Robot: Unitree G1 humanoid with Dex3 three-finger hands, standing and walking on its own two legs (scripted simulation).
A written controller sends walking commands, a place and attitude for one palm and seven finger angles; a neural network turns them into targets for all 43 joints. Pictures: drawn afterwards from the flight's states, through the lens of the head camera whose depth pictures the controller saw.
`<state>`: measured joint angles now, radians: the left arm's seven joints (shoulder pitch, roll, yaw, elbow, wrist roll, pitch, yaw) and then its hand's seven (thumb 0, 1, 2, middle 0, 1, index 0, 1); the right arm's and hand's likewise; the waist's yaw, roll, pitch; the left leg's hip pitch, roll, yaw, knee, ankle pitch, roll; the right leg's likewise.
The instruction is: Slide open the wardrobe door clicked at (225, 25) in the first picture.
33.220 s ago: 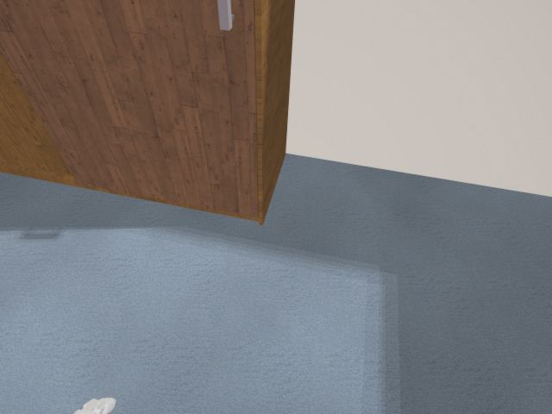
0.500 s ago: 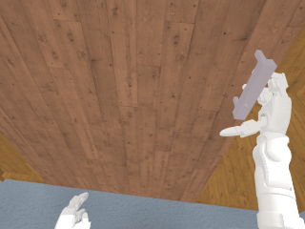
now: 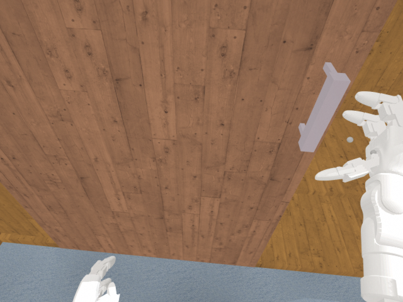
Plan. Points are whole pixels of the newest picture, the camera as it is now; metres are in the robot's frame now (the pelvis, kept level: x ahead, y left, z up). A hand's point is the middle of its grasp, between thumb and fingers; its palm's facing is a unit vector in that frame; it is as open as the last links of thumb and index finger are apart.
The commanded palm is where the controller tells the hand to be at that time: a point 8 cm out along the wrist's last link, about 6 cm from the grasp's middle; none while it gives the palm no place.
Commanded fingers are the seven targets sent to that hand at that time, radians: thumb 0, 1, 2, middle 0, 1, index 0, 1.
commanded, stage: slip the hand off the handle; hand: right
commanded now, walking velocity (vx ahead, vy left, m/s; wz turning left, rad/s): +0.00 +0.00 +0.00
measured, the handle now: (317, 108) +0.42 -0.19 +0.21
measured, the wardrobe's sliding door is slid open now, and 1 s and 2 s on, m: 0.58 0.58 0.58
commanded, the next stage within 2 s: draw the hand back to the body in 0.68 s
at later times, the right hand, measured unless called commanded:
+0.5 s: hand (384, 182) +0.26 -0.25 +0.20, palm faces +0.26 +0.96 -0.07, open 14.7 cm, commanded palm +0.22 -0.29 +0.19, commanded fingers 0.00 0.55 -0.20 0.25 1.15 0.25 1.15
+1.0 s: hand (377, 205) +0.24 -0.24 +0.18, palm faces +0.05 +0.99 -0.09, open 14.7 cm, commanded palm +0.19 -0.29 +0.19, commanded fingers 0.00 0.55 -0.20 0.25 1.15 0.25 1.15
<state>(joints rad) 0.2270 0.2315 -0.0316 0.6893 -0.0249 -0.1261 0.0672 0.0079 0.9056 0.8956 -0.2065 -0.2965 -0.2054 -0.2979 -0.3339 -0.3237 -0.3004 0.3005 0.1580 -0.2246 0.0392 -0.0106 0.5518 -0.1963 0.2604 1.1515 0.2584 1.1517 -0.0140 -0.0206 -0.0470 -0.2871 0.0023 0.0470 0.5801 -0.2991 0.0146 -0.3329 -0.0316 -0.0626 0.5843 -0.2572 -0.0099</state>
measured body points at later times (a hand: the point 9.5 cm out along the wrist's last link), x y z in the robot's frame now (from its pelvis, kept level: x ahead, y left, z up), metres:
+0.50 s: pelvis -0.01 +0.00 +0.00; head -0.03 +0.01 +0.45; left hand +0.18 +0.23 -0.07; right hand +0.24 -0.30 +0.20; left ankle +0.00 +0.11 -0.73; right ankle +0.03 -0.11 -0.73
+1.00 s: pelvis +0.00 +0.00 +0.00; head -0.04 +0.02 +0.45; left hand +0.20 +0.21 -0.06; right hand +0.23 -0.29 +0.18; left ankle +0.00 +0.11 -0.73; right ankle +0.03 -0.11 -0.73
